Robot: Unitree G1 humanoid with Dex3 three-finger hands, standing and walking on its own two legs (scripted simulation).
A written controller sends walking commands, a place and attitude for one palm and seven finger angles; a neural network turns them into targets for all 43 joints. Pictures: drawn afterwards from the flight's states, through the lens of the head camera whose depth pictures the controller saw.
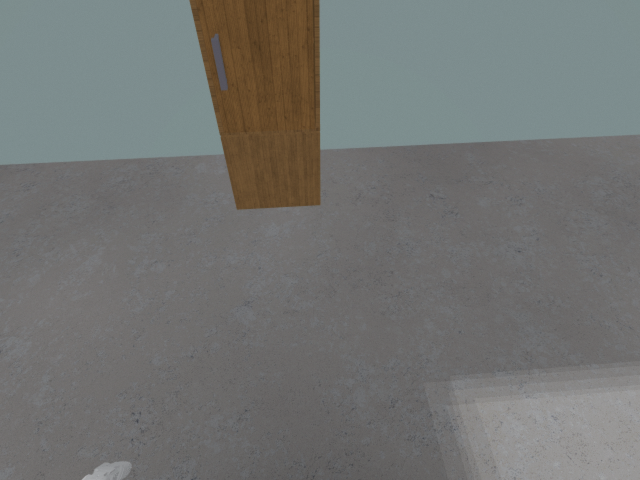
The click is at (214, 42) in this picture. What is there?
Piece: cupboard door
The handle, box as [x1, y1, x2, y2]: [211, 34, 227, 89]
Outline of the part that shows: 215,34 214,37 211,38 211,42 221,89 227,89 218,35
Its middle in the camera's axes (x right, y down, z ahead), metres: -0.33 -0.57 +1.25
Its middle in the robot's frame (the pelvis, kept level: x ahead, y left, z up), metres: +1.30 +0.40 -0.07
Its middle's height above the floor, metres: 0.70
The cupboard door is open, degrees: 0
